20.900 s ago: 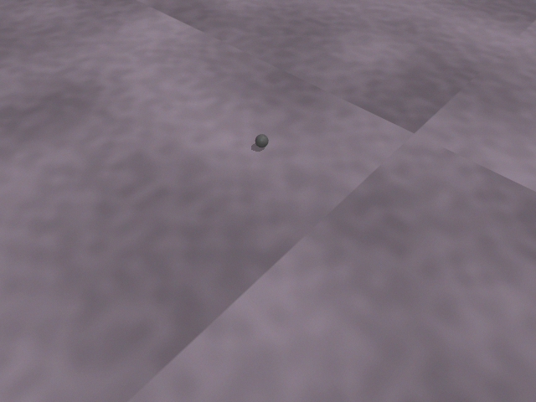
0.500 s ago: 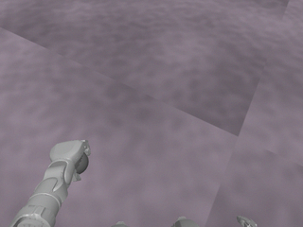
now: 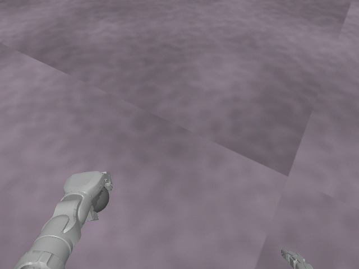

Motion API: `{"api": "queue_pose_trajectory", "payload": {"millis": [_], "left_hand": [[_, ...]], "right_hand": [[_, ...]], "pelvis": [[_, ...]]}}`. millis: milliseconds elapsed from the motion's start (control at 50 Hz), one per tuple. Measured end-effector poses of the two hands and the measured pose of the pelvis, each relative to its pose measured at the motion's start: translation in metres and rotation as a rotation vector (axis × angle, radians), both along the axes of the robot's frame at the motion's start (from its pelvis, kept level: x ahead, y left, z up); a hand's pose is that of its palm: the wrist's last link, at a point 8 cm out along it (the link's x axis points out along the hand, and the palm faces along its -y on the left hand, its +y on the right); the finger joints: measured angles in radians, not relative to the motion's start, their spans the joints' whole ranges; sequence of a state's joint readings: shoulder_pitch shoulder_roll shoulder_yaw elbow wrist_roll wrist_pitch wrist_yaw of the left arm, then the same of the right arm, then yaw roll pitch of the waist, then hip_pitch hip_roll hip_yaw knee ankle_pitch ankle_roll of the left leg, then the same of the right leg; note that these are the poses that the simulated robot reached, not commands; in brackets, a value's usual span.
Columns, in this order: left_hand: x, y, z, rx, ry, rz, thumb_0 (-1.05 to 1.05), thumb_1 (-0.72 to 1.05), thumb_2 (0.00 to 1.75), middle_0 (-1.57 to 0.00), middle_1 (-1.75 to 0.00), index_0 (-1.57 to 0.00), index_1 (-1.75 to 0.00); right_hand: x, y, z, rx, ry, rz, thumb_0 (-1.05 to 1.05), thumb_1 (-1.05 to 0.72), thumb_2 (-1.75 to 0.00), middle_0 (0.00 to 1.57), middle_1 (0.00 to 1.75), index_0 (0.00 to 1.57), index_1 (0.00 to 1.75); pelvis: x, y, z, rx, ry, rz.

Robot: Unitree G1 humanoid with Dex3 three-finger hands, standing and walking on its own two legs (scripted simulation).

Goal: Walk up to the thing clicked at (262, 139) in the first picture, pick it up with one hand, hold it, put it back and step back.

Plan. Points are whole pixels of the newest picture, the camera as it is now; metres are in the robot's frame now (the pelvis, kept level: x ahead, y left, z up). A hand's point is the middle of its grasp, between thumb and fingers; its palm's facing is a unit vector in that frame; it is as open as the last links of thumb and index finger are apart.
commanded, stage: hold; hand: left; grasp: from above
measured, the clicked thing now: (94, 198) +0.32 +0.22 -0.07
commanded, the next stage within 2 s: crouch in 1.52 s
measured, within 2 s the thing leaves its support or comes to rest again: neither
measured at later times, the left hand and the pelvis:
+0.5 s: hand (88, 206) +0.28 +0.22 -0.04, palm faces -0.46 -0.05 -0.89, open 9.5 cm; pelvis -0.01 +0.00 +0.01, yaw +0 degrees
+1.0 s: hand (85, 205) +0.28 +0.22 -0.02, palm faces -0.45 -0.06 -0.89, open 9.5 cm; pelvis -0.01 +0.00 +0.02, yaw +0 degrees
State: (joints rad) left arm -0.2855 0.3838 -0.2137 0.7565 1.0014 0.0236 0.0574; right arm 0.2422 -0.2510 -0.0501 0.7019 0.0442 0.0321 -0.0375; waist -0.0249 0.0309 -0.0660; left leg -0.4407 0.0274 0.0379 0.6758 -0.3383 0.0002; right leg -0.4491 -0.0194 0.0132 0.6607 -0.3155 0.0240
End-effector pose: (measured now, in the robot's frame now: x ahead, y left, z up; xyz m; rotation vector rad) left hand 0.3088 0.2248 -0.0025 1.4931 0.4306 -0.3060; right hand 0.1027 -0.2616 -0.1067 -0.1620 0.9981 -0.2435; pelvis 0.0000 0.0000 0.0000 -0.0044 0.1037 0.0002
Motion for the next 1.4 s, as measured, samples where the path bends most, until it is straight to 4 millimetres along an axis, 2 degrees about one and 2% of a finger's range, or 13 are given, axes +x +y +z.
{"api": "queue_pose_trajectory", "payload": {"millis": [560, 900, 1400], "left_hand": [[-0.023, -0.004, 0.025, -0.005, -0.005, -0.023, 0.0, 0.01, 0.67, -0.58, -0.88, -0.61, -0.84], [-0.026, -0.005, 0.04, -0.012, -0.016, -0.025, 0.0, 0.02, 0.68, -0.56, -0.9, -0.6, -0.85], [-0.023, -0.005, 0.04, -0.012, -0.015, -0.028, 0.0, 0.02, 0.67, -0.56, -0.9, -0.6, -0.84]], "right_hand": [[0.009, 0.006, 0.014, 0.023, -0.054, 0.033, 0.01, -0.91, -0.9, 0.2, 0.3, 0.2, 0.3], [0.019, 0.009, 0.02, 0.031, -0.09, 0.041, 0.01, -0.91, -0.9, 0.2, 0.3, 0.2, 0.3], [0.024, 0.009, 0.022, 0.027, -0.074, 0.038, 0.01, -0.91, -0.9, 0.2, 0.3, 0.2, 0.3]], "pelvis": [[-0.012, -0.001, 0.011, 0.006, -0.071, -0.006], [-0.013, -0.003, 0.015, 0.009, -0.097, -0.008], [-0.009, -0.004, 0.018, 0.009, -0.098, -0.006]]}}
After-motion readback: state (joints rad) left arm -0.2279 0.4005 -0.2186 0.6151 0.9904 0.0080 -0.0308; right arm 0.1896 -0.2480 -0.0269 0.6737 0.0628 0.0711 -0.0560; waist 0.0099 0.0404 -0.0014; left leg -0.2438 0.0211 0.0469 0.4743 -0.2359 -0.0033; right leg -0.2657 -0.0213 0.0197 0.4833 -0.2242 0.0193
